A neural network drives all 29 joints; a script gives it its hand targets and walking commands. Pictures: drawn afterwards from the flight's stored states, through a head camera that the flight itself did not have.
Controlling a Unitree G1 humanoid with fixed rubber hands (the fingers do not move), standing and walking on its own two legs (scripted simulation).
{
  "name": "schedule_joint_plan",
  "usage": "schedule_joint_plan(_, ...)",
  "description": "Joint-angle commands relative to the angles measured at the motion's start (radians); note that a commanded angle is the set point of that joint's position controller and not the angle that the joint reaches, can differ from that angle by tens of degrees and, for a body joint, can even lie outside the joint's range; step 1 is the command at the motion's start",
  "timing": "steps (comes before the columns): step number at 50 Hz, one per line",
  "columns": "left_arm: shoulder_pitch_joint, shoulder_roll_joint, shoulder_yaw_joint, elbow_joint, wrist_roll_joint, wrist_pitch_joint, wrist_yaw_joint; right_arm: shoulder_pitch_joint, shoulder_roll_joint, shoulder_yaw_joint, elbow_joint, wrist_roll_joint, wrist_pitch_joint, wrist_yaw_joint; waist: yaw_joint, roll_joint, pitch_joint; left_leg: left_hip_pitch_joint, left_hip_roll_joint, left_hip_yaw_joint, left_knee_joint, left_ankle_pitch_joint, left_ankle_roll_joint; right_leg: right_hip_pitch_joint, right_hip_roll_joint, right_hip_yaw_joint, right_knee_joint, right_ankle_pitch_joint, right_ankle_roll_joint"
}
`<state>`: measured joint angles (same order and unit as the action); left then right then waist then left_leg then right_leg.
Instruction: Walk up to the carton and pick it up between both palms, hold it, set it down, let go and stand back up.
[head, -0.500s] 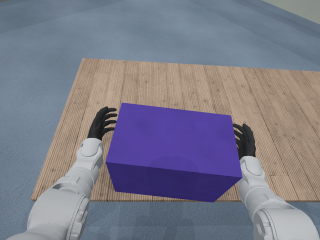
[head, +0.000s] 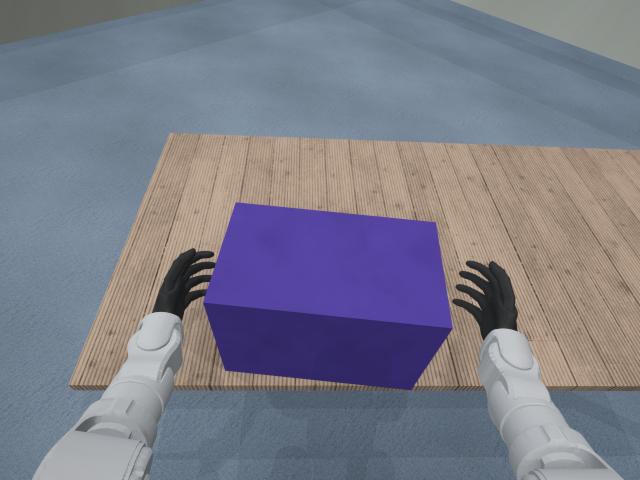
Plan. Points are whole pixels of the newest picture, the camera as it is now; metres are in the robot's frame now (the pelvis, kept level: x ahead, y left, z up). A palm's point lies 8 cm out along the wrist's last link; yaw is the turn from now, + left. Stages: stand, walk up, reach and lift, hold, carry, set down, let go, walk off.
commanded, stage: set down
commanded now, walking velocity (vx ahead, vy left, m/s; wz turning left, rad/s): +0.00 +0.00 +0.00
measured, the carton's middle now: (326, 299) +0.39 +0.00 -0.01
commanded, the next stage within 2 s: none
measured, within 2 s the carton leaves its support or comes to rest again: neither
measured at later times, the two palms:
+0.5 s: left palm (156, 361) +0.29 +0.22 -0.01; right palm (518, 366) +0.29 -0.24 +0.01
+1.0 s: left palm (136, 394) +0.24 +0.23 +0.00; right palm (524, 399) +0.25 -0.23 +0.01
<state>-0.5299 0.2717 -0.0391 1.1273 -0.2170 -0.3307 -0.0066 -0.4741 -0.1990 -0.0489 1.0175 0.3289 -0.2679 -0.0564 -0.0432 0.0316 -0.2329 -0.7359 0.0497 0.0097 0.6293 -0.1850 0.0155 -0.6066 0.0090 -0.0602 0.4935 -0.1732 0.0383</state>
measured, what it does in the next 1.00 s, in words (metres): stands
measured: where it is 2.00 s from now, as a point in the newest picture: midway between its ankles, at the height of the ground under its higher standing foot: outside the picture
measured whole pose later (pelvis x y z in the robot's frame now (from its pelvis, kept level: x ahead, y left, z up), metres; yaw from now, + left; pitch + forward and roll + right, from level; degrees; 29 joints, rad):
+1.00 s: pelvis +0.01 -0.03 +0.01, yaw +2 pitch +2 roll -1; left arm 0.02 0.32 0.02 0.60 -0.28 -0.25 -0.14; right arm 0.12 -0.20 0.08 0.41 0.26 -0.21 -0.17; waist 0.00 -0.01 -0.03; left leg -0.35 0.03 0.01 0.50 -0.18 -0.01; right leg -0.29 -0.01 -0.06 0.49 -0.24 0.00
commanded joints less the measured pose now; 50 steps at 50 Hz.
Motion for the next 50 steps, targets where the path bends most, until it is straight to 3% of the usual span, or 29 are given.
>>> schedule_joint_plan(1,-0.340,0.329,0.048,-0.249,-0.083,-0.058,-0.029,-0.273,-0.198,0.027,-0.240,-0.004,-0.027,-0.023,-0.002,-0.003,-0.392,0.521,-0.040,-0.025,-0.118,-0.007,-0.069,0.196,0.017,0.031,-0.014,-0.054,-0.005)
schedule_joint_plan(5,-0.200,0.318,0.057,-0.299,-0.083,-0.050,-0.050,-0.131,-0.150,0.051,-0.312,0.002,-0.023,-0.036,0.020,-0.011,-0.355,0.581,-0.041,-0.034,-0.144,0.012,-0.065,0.239,0.018,0.034,-0.031,-0.027,-0.005)
schedule_joint_plan(6,-0.242,0.328,0.054,-0.287,-0.088,-0.047,-0.052,-0.177,-0.163,0.038,-0.310,-0.001,-0.013,-0.036,0.019,-0.009,-0.338,0.562,-0.042,-0.030,-0.147,-0.013,-0.062,0.227,0.019,0.032,-0.032,-0.062,-0.007)
schedule_joint_plan(8,-0.142,0.335,0.081,-0.336,-0.076,-0.042,-0.062,-0.082,-0.127,0.062,-0.380,0.004,-0.017,-0.044,0.042,-0.021,-0.319,0.586,-0.047,-0.027,-0.155,0.018,-0.056,0.275,0.017,0.041,-0.042,-0.028,-0.003)
schedule_joint_plan(12,-0.122,0.351,0.091,-0.394,-0.088,-0.038,-0.074,-0.051,-0.109,0.040,-0.447,-0.019,-0.005,-0.057,0.043,-0.021,-0.292,0.583,-0.050,-0.025,-0.168,-0.006,-0.052,0.279,0.017,0.050,-0.053,-0.062,-0.008)
schedule_joint_plan(14,-0.008,0.343,0.107,-0.468,-0.088,-0.035,-0.080,0.057,-0.081,0.060,-0.506,-0.017,-0.011,-0.064,0.058,-0.041,-0.278,0.614,-0.056,-0.021,-0.172,0.048,-0.048,0.312,0.020,0.057,-0.066,-0.011,-0.008)
schedule_joint_plan(15,-0.029,0.349,0.100,-0.458,-0.098,-0.033,-0.087,0.038,-0.087,0.054,-0.509,-0.022,-0.008,-0.067,0.049,-0.044,-0.255,0.607,-0.054,-0.019,-0.167,0.055,-0.048,0.307,0.020,0.057,-0.065,-0.007,-0.007)
schedule_joint_plan(19,0.037,0.361,0.115,-0.536,-0.109,-0.022,-0.100,0.098,-0.068,0.082,-0.601,-0.036,-0.001,-0.072,0.068,-0.053,-0.225,0.605,-0.063,-0.014,-0.169,0.074,-0.036,0.333,0.012,0.075,-0.080,-0.007,-0.011)
schedule_joint_plan(21,0.175,0.364,0.141,-0.621,-0.093,-0.019,-0.106,0.244,-0.050,0.105,-0.657,-0.031,-0.017,-0.082,0.081,-0.050,-0.210,0.647,-0.072,-0.009,-0.168,0.139,-0.034,0.371,0.011,0.086,-0.091,0.060,-0.010)
schedule_joint_plan(24,0.172,0.377,0.135,-0.659,-0.103,-0.005,-0.120,0.254,-0.056,0.091,-0.701,-0.050,-0.017,-0.094,0.064,-0.044,-0.194,0.641,-0.074,-0.011,-0.161,0.148,-0.029,0.360,0.005,0.089,-0.095,0.067,-0.013)
schedule_joint_plan(26,0.318,0.371,0.165,-0.727,-0.084,0.005,-0.133,0.400,-0.020,0.121,-0.740,-0.055,-0.035,-0.107,0.082,-0.052,-0.153,0.687,-0.080,-0.004,-0.166,0.196,-0.027,0.398,-0.001,0.099,-0.114,0.122,-0.010)
schedule_joint_plan(29,0.334,0.374,0.166,-0.753,-0.084,0.019,-0.145,0.423,-0.005,0.130,-0.757,-0.071,-0.040,-0.119,0.079,-0.066,-0.107,0.678,-0.080,-0.005,-0.169,0.184,-0.022,0.392,-0.010,0.107,-0.122,0.117,-0.009)
schedule_joint_plan(30,0.413,0.368,0.176,-0.786,-0.074,0.020,-0.147,0.491,0.006,0.149,-0.774,-0.067,-0.050,-0.118,0.095,-0.064,-0.091,0.701,-0.082,-0.004,-0.173,0.199,-0.021,0.409,-0.014,0.109,-0.129,0.136,-0.010)
schedule_joint_plan(33,0.368,0.382,0.156,-0.787,-0.095,0.015,-0.147,0.463,0.019,0.131,-0.789,-0.094,-0.048,-0.124,0.080,-0.068,-0.061,0.658,-0.081,-0.004,-0.182,0.128,-0.017,0.386,-0.024,0.114,-0.132,0.062,-0.016)
schedule_joint_plan(34,0.421,0.387,0.170,-0.808,-0.087,0.013,-0.148,0.517,0.036,0.150,-0.801,-0.095,-0.055,-0.125,0.095,-0.066,-0.038,0.672,-0.082,-0.002,-0.185,0.135,-0.016,0.400,-0.028,0.116,-0.136,0.065,-0.015)
schedule_joint_plan(38,0.395,0.396,0.139,-0.816,-0.119,0.005,-0.140,0.491,0.039,0.134,-0.839,-0.111,-0.046,-0.126,0.086,-0.091,-0.029,0.642,-0.080,-0.005,-0.194,0.058,-0.004,0.378,-0.041,0.121,-0.140,-0.011,-0.017)
schedule_joint_plan(40,0.327,0.399,0.122,-0.795,-0.129,0.003,-0.134,0.436,0.036,0.119,-0.818,-0.115,-0.032,-0.122,0.081,-0.078,-0.020,0.611,-0.076,-0.004,-0.194,0.024,-0.002,0.359,-0.043,0.119,-0.135,-0.058,-0.020)
schedule_joint_plan(50,0.491,0.347,0.106,-0.806,-0.083,0.054,-0.109,0.571,0.016,0.064,-0.782,-0.122,0.006,-0.098,0.090,-0.058,0.061,0.723,-0.057,-0.016,-0.231,0.030,-0.021,0.363,-0.030,0.103,-0.169,-0.110,-0.035)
